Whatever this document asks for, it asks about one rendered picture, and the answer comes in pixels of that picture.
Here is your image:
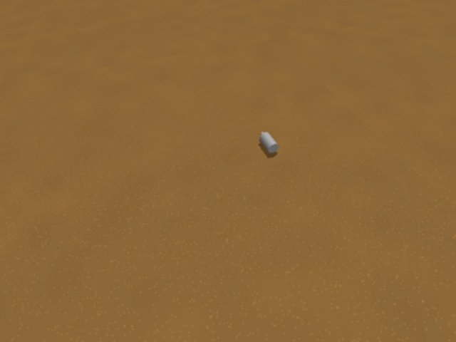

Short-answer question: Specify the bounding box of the bottle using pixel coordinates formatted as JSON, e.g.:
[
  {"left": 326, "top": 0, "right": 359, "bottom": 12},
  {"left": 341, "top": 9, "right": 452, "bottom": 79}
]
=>
[{"left": 259, "top": 132, "right": 279, "bottom": 153}]

